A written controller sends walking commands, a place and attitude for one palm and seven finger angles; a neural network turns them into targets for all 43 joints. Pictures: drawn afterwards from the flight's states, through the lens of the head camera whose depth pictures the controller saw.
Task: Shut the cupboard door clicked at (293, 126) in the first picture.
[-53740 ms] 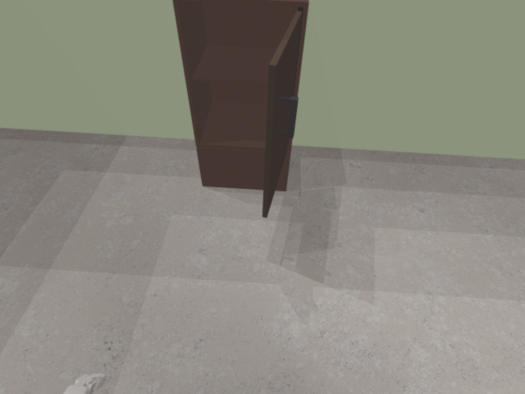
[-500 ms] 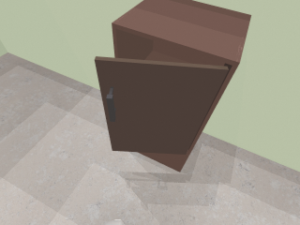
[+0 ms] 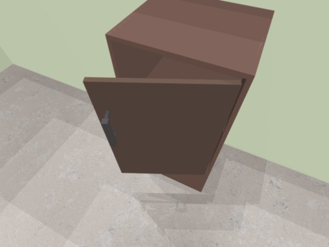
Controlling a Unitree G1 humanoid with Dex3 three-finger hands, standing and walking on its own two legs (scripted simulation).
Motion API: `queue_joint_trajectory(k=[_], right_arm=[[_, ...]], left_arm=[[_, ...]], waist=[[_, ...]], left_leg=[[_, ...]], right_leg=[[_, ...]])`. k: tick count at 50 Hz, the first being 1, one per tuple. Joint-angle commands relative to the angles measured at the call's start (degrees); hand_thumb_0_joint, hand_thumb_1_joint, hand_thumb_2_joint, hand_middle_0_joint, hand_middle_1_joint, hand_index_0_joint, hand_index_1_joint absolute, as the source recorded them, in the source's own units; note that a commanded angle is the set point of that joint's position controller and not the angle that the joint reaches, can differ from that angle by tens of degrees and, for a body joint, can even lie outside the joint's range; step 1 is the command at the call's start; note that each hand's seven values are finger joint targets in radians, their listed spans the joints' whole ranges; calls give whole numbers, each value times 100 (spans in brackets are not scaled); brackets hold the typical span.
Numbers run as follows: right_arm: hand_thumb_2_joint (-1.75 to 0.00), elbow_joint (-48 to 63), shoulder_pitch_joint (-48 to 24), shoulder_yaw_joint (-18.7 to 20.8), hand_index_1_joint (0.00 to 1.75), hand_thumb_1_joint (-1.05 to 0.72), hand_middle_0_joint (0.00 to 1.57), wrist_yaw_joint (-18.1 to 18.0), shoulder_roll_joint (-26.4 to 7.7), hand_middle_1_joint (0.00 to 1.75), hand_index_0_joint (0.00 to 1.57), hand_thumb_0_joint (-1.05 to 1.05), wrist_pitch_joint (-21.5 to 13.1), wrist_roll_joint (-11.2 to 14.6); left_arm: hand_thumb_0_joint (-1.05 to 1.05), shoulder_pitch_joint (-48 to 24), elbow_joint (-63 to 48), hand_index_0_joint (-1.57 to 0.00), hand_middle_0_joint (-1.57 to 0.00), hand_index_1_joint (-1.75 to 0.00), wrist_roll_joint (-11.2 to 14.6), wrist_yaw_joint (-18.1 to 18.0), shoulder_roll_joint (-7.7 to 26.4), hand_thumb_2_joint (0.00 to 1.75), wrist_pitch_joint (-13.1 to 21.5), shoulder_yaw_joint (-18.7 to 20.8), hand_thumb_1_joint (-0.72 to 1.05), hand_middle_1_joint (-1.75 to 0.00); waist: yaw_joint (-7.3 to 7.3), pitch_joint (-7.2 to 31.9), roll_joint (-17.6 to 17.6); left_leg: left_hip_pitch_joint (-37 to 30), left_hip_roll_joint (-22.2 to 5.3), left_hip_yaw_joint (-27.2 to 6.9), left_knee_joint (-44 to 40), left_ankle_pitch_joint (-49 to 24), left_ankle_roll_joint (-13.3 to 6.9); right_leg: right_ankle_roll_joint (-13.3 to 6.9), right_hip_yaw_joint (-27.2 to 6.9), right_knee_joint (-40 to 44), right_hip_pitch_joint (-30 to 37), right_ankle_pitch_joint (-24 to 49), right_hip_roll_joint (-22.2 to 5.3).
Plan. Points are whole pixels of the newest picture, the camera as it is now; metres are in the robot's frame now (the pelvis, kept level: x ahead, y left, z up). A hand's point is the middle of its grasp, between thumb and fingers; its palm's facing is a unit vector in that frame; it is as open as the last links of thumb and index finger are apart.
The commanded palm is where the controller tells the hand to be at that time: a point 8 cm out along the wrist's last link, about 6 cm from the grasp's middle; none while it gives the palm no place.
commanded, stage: come to a stop and stand still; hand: left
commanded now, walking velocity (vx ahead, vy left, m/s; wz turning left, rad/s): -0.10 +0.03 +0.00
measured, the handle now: (110, 128) +0.45 +0.20 -0.05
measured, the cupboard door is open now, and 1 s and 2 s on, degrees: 24 24 24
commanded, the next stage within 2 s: look again from close up in 0.84 s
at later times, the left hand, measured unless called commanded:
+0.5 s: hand out of the picture -0.02 +0.19 -0.17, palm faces +0.01 -0.97 -0.23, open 7.4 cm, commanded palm none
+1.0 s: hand out of the picture -0.05 +0.16 -0.17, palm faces -0.02 -0.99 -0.16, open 7.3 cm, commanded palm none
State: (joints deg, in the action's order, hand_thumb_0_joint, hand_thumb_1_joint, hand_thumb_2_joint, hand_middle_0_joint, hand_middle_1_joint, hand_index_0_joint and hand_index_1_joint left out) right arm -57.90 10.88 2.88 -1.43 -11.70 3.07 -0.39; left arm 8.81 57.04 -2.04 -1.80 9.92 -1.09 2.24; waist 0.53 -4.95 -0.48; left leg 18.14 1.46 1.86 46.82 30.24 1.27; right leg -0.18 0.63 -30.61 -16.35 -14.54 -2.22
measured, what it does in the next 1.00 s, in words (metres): steps on the spot: left foot, then right foot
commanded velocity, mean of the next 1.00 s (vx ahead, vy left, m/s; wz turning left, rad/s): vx -0.01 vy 0.00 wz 0.00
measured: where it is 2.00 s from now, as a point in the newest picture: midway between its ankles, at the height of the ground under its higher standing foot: outside the picture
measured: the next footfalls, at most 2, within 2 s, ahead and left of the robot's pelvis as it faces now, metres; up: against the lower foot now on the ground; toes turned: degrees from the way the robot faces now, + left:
left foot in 0.10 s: +0.01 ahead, +0.12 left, +0.00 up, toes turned +3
right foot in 0.34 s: -0.02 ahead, -0.11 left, +0.00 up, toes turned +1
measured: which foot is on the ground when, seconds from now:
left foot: up 0.00-0.08, down 0.10-1.00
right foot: down 0.00-0.10, up 0.12-0.32, down 0.34-1.00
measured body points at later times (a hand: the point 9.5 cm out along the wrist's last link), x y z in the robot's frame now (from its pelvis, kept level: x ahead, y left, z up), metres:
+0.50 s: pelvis -0.03 +0.01 +0.00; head -0.02 +0.00 +0.45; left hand -0.02 +0.24 -0.15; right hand +0.02 -0.22 -0.15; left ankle -0.03 +0.11 -0.74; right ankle -0.06 -0.11 -0.74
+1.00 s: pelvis -0.04 +0.01 +0.01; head -0.02 +0.02 +0.45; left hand -0.05 +0.22 -0.16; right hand -0.08 -0.21 -0.15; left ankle -0.03 +0.11 -0.74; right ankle -0.06 -0.11 -0.74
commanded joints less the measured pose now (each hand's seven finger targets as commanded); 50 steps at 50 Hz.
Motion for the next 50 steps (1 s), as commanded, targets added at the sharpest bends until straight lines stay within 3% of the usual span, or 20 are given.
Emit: queue_joint_trajectory(k=[1,3,4,5,6,7,10,13,15,17,18,19,20,22,27,31,46,47,48,50], right_arm=[[-90,242,444,34,30,-90,20,-25,-276,30,20,0,-129,40],[-90,112,662,43,30,-90,20,-13,-355,30,20,0,-182,-1],[-90,189,599,79,30,-90,20,-26,-673,30,20,0,-223,-57],[-90,277,406,99,30,-90,20,-46,-895,30,20,0,-211,-86],[-90,279,263,81,30,-90,20,-59,-853,30,20,0,-186,-123],[-90,314,119,39,30,-90,20,-90,-785,30,20,0,-211,-121],[-90,322,-20,-35,30,-90,20,-147,-687,30,20,0,-219,-128],[-90,233,107,-19,30,-90,20,-130,-734,30,20,0,-258,-79],[-90,191,185,1,30,-90,20,-110,-707,30,20,0,-272,-8],[-90,192,244,-18,30,-90,20,-64,-424,30,20,0,-269,58],[-90,138,361,-44,30,-90,20,-30,-332,30,20,0,-260,58],[-90,88,367,-49,30,-90,20,-13,-303,30,20,0,-269,29],[-90,11,383,-58,30,-90,20,-33,-355,30,20,0,-280,-1],[-90,-72,418,-51,30,-90,20,-46,-427,30,20,0,-298,13],[-90,-329,430,-144,30,-90,20,-26,-350,30,20,0,-277,-7],[-90,-475,567,-174,30,-90,20,-22,-266,30,20,0,-252,-28],[-90,-680,1085,-197,30,-90,20,-97,-110,30,20,0,-356,-12],[-90,-296,363,-252,30,-90,20,5,-246,30,20,0,-539,6],[-90,-65,523,-283,30,-90,20,8,-101,30,20,0,-555,18],[-90,-208,1163,-235,30,-90,20,-50,7,30,20,0,-581,-13]], left_arm=[[0,471,-170,-20,-20,-30,49,-105,1188,90,26,329,90,-30],[0,335,-186,-20,-20,-30,113,-93,1006,90,1,290,90,-30],[0,379,-259,-20,-20,-30,148,-78,774,90,-34,243,90,-30],[0,315,-324,-20,-20,-30,144,-70,558,90,-86,155,90,-30],[0,237,-296,-20,-20,-30,121,-88,553,90,-141,151,90,-30],[0,160,-276,-20,-20,-30,103,-73,574,90,-213,153,90,-30],[0,214,-172,-20,-20,-30,107,-26,564,90,-234,138,90,-30],[0,411,-63,-20,-20,-30,121,17,517,90,-129,68,90,-30],[0,685,53,-20,-20,-30,123,9,506,90,-45,45,90,-30],[0,638,123,-20,-20,-30,90,-21,728,90,66,27,90,-30],[0,443,88,-20,-20,-30,97,-8,830,90,90,18,90,-30],[0,421,97,-20,-20,-30,101,2,806,90,97,3,90,-30],[0,498,164,-20,-20,-30,114,-12,694,90,140,-2,90,-30],[0,600,247,-20,-20,-30,139,-34,608,90,158,-51,90,-30],[0,673,407,-20,-20,-30,133,-19,497,90,114,-96,90,-30],[0,807,513,-20,-20,-30,134,-9,476,90,98,-103,90,-30],[0,1087,706,-20,-20,-30,166,-32,227,90,143,-111,90,-30],[0,1463,766,-20,-20,-30,49,-253,400,90,403,-221,90,-30],[0,1438,674,-20,-20,-30,78,-242,698,90,513,-150,90,-30],[0,1395,547,-20,-20,-30,163,-195,497,90,468,-201,90,-30]], waist=[[-156,1159,-956],[-34,1157,-648],[-78,1124,415],[-119,830,1292],[-78,633,1048],[-104,392,1096],[-166,73,1132],[-168,444,725],[-213,816,488],[-16,698,-242],[88,581,-224],[105,543,-149],[97,780,-511],[55,779,-750],[19,-88,-304],[-6,-330,-63],[-37,-60,-22],[-252,42,501],[51,362,428],[93,1287,51]], left_leg=[[90,-97,-55,-1506,-796,96],[-996,-352,-87,-2625,-2488,25],[-1379,-1097,-826,-2734,-3800,-241],[-1039,-1837,-1330,-2719,-5230,-736],[-659,-1933,-1181,-2797,-4913,-1065],[-427,-1826,-1132,-2922,-4708,-1179],[-351,-1616,-916,-2800,-4807,-1164],[-1000,-1458,-838,-2574,-4794,-1035],[-1083,-1199,-777,-2281,-4111,-763],[-850,-625,-353,-2062,-2527,-297],[-944,-539,-299,-2246,-2107,-216],[-1143,-519,-296,-2308,-2466,-206],[-1317,-648,-306,-2248,-2946,-212],[-1384,-717,-328,-2337,-2831,-218],[-1032,-675,-368,-2793,-2012,-213],[-893,-598,-341,-2915,-1568,-195],[-862,-691,-397,-2901,-2006,-217],[-537,-757,-115,-1556,-2934,-82],[-678,-576,-153,-1688,-2866,-69],[-887,-598,-222,-1858,-2705,-227]], right_leg=[[-964,-1159,111,1754,4911,-1449],[-522,-777,-175,1007,3422,-1049],[-193,-375,-423,326,1825,-515],[67,46,-689,44,-542,-95],[70,-99,-1311,98,-1446,70],[73,-194,-1756,-54,-1555,109],[46,-331,-1802,-115,-1350,100],[65,-109,-600,195,-718,133],[45,-237,574,781,411,109],[-217,-1085,1102,749,1390,-558],[-349,-1110,1127,542,1406,-787],[-331,-990,983,422,1662,-678],[-279,-900,841,568,2085,-484],[-203,-787,972,594,1772,-440],[-170,-866,1398,218,271,-301],[-176,-895,1582,80,-325,-277],[-183,-721,1367,456,336,-235],[-150,-839,1100,429,2707,-650],[-200,-876,759,728,4668,-827],[-274,-704,363,1272,3901,-652]])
